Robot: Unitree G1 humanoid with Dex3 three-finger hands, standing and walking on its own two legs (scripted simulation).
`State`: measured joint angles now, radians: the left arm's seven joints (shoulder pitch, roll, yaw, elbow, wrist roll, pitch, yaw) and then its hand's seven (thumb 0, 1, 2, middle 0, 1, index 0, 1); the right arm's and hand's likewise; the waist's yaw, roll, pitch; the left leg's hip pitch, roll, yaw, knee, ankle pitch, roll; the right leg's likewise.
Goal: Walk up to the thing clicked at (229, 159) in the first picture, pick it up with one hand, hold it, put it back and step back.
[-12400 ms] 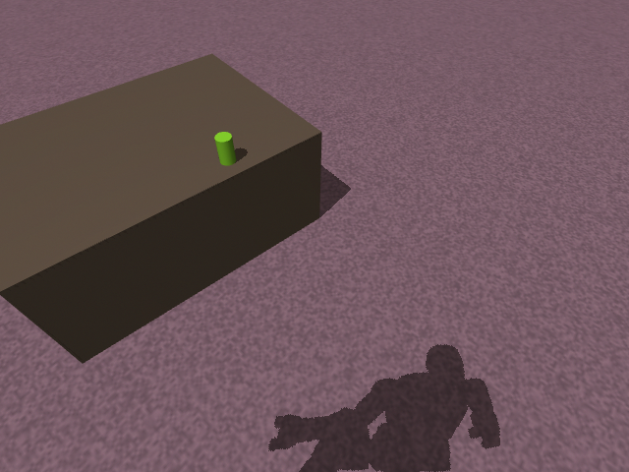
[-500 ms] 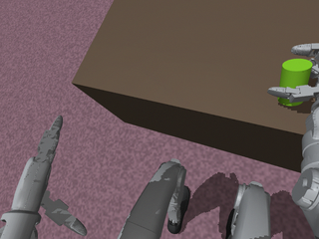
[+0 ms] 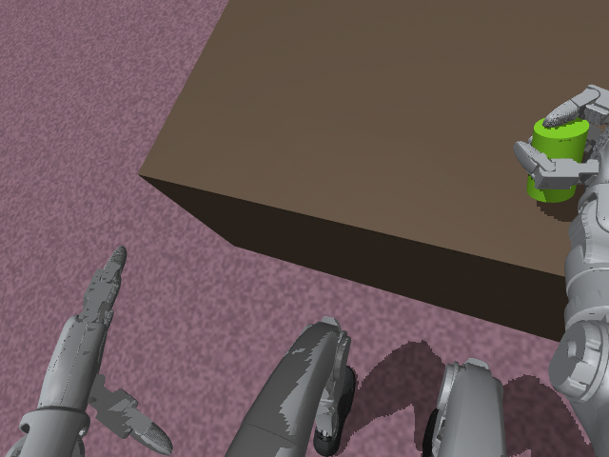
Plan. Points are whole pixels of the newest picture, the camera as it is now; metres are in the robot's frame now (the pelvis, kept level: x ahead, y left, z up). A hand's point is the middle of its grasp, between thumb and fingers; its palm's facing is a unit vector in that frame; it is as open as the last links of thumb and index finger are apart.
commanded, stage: settle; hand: right
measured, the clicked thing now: (555, 160) +0.52 -0.17 -0.04
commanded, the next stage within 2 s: lift in 0.64 s
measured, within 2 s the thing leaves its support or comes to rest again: neither
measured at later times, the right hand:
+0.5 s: hand (569, 123) +0.52 -0.16 +0.02, palm faces +0.07 +1.00 +0.01, open 6.5 cm
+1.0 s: hand (590, 105) +0.52 -0.17 +0.06, palm faces +0.06 +1.00 +0.01, open 6.5 cm
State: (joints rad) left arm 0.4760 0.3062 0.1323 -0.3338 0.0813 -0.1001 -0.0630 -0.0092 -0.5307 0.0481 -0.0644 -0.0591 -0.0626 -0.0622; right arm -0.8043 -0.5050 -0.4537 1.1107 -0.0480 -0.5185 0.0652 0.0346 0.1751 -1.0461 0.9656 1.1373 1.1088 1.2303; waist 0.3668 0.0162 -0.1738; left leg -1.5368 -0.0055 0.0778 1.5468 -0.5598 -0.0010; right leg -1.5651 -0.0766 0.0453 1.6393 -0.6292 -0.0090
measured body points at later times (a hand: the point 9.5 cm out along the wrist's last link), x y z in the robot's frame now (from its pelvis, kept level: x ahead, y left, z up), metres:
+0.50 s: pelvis +0.01 +0.00 +0.03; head +0.18 -0.06 +0.45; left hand +0.17 +0.27 +0.11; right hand +0.52 -0.21 +0.03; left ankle +0.07 +0.13 -0.54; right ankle +0.05 -0.11 -0.54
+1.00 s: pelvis +0.02 +0.00 +0.06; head +0.17 -0.05 +0.48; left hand +0.18 +0.27 +0.11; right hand +0.51 -0.22 +0.06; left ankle +0.07 +0.13 -0.54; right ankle +0.05 -0.11 -0.54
